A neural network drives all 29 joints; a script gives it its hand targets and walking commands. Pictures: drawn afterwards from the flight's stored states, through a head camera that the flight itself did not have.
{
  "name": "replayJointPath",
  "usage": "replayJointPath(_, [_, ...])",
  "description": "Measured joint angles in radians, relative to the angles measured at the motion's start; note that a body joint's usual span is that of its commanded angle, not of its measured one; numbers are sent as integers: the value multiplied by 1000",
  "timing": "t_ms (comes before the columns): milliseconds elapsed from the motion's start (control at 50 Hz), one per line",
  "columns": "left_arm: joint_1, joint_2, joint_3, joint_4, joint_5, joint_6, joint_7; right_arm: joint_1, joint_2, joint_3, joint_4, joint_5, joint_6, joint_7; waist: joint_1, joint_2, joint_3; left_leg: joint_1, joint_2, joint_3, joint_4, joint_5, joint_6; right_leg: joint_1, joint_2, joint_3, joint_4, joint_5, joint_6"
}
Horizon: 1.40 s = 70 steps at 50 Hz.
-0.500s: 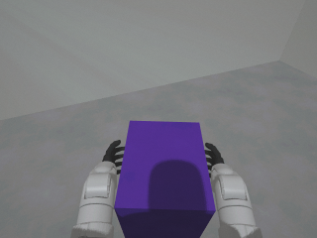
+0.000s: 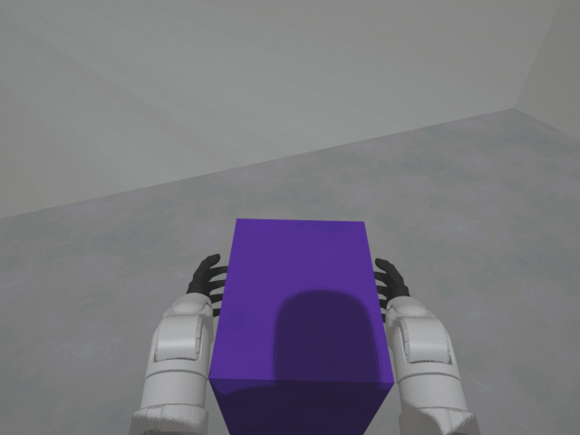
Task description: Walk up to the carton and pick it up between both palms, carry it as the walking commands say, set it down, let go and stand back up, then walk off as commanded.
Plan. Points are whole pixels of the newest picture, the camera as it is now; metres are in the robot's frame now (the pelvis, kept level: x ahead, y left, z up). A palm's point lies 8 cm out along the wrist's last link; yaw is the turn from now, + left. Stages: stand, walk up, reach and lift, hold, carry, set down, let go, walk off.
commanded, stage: hold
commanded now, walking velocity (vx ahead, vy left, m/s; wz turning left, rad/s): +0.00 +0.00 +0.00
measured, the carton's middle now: (297, 340) +0.28 +0.00 -0.03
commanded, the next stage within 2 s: carry in 0.36 s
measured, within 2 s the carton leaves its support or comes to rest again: neither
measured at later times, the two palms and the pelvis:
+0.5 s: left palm (203, 302) +0.30 +0.14 +0.05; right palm (397, 306) +0.29 -0.14 +0.05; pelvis +0.00 +0.00 -0.02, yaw -3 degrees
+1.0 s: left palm (270, 246) +0.36 +0.04 +0.10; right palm (471, 294) +0.27 -0.22 +0.10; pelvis -0.03 +0.01 -0.01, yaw -20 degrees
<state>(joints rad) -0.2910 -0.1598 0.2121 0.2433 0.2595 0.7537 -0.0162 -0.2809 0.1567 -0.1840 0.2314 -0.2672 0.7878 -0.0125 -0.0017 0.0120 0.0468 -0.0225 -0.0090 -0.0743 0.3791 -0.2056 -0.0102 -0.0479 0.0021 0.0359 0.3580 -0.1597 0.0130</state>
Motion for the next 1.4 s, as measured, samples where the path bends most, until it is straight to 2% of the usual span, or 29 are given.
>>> replayJointPath(340, [17,4,-19,-17,-4,6,3,19,-5,16,-18,4,3,0,0,0,2,7,0,1,-5,-1,2,8,0,2,-9,1,1])
replayJointPath(420, [19,6,-19,-21,-11,8,9,18,-5,18,-17,13,3,-6,11,-13,-99,-147,-10,15,92,-38,-2,-164,-5,14,118,-47,5])
replayJointPath(480, [21,7,-18,-71,-53,20,29,15,-4,31,-63,39,15,-28,26,-26,-131,-240,-12,41,163,-70,1,-277,-1,40,211,-79,7])
replayJointPath(560, [10,27,-34,-170,-123,77,68,-3,-1,52,-156,82,68,-69,40,-33,-133,-327,5,83,255,-112,0,-388,6,40,316,-105,-4])
replayJointPath(640, [-55,49,-59,-224,-187,166,121,-54,-29,63,-240,131,168,-115,44,4,-121,-390,64,102,347,-158,-18,-433,51,27,336,-104,-24])
replayJointPath(720, [-152,53,-68,-242,-191,267,162,-146,-96,58,-256,199,269,-131,20,-23,-101,-437,31,118,438,-321,-42,-463,45,58,313,-74,-22])
replayJointPath(760, [-199,61,-57,-248,-187,316,170,-210,-112,50,-233,220,308,-136,5,-41,-89,-425,6,132,408,-304,-40,-466,39,87,273,-41,-15])
replayJointPath(800, [-249,73,-39,-250,-186,358,173,-276,-118,38,-208,230,338,-142,-6,-58,-83,-375,-11,156,296,-239,-31,-473,39,118,248,-13,-5])
replayJointPath(840, [-303,92,-21,-246,-190,389,174,-339,-116,25,-185,228,357,-147,-21,-74,-78,-336,-19,180,189,-97,11,-498,37,132,276,-35,-1])
replayJointPath(880, [-323,102,-2,-242,-192,409,171,-368,-101,16,-165,214,367,-149,-12,-64,-82,-341,3,206,197,-87,44,-556,26,51,436,-210,7])
replayJointPath(900, [-325,100,7,-235,-191,418,169,-366,-91,10,-161,205,374,-150,-4,-53,-84,-335,23,216,195,-98,48,-578,19,5,526,-252,12])
replayJointPath(940, [-330,94,18,-217,-190,434,167,-350,-76,-3,-166,191,391,-150,14,-34,-83,-316,63,233,179,-109,42,-593,5,-62,650,-254,20])
replayJointPath(980, [-343,97,16,-206,-194,443,167,-341,-68,-15,-183,182,404,-150,29,-19,-75,-304,102,248,170,-109,30,-577,-5,-100,673,-233,25])
replayJointPath(1040, [-366,110,2,-206,-205,445,168,-351,-60,-32,-213,173,413,-151,45,-6,-57,-301,152,276,185,-119,13,-517,-12,-129,574,-230,22])
replayJointPath(1100, [-389,117,0,-203,-211,442,168,-368,-54,-47,-225,162,416,-150,50,1,-48,-313,195,306,238,-152,-7,-428,-4,-157,393,-216,9])
replayJointPath(1120, [-397,118,2,-198,-212,441,168,-372,-53,-50,-226,159,416,-149,51,2,-47,-319,208,316,266,-169,-16,-390,1,-169,313,-174,4])
replayJointPath(1140, [-406,117,4,-190,-211,440,168,-375,-54,-53,-227,156,417,-148,49,-2,-51,-331,217,324,305,-190,-25,-351,0,-173,234,-116,-2])
replayJointPath(1160, [-412,111,6,-183,-208,434,168,-378,-62,-54,-227,157,417,-147,47,10,-55,-355,235,319,356,-212,-37,-347,13,-175,214,-107,-33])
replayJointPath(1200, [-408,90,2,-168,-191,416,168,-373,-85,-52,-220,171,414,-143,39,20,-43,-419,212,250,503,-323,-76,-384,21,-157,271,-132,-59])
replayJointPath(1220, [-400,82,-3,-166,-184,412,169,-368,-95,-49,-215,181,415,-141,28,16,-33,-450,185,217,577,-367,-84,-393,17,-146,285,-140,-62])
replayJointPath(1260, [-381,71,-8,-177,-176,413,172,-360,-110,-39,-209,198,416,-140,4,7,-12,-498,142,181,665,-378,-89,-401,13,-122,285,-135,-59])
replayJointPath(1320, [-364,59,-2,-228,-167,417,178,-364,-119,-29,-221,220,408,-142,-22,-5,16,-534,103,160,661,-322,-85,-415,18,-83,274,-111,-54])
replayJointPath(1400, [-363,47,13,-291,-158,413,181,-387,-117,-30,-243,232,391,-145,-34,-21,32,-521,63,146,540,-268,-66,-448,32,-28,280,-90,-42])
